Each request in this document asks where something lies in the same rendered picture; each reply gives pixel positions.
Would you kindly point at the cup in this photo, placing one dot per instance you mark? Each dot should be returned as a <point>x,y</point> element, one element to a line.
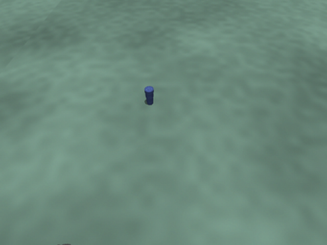
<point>149,94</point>

